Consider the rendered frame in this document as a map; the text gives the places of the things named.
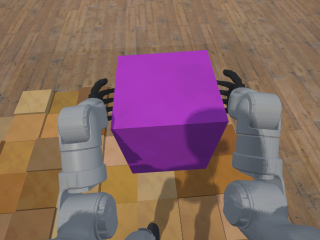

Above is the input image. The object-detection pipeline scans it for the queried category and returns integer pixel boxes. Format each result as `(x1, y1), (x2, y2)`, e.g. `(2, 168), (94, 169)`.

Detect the robot right upper arm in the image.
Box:
(223, 180), (320, 240)

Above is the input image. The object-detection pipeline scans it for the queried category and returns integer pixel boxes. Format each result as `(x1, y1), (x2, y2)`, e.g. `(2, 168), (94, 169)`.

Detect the left robot shin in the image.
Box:
(138, 227), (154, 237)

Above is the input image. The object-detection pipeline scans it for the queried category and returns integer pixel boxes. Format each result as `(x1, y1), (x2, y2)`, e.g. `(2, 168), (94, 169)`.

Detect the robot right hand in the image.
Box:
(217, 69), (245, 114)

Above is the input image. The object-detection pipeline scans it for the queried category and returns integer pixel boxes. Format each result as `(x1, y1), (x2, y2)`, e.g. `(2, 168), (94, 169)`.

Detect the right robot forearm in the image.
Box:
(227, 87), (289, 213)

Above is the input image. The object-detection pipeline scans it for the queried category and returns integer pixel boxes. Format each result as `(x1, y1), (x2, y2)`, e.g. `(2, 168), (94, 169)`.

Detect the left robot thigh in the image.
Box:
(124, 230), (156, 240)

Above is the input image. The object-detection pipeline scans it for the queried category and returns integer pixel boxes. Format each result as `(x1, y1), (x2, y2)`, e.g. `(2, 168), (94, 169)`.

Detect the robot left hand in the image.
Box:
(88, 78), (115, 121)

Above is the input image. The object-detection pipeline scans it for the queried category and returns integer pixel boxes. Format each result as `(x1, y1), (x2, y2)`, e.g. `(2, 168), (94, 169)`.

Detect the left robot forearm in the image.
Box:
(56, 98), (109, 233)

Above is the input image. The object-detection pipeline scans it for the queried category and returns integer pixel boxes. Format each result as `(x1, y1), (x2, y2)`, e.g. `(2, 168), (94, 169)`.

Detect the carton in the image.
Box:
(110, 50), (229, 174)

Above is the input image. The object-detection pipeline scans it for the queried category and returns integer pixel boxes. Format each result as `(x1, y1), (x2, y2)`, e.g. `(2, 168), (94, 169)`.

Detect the robot left upper arm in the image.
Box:
(45, 192), (118, 240)

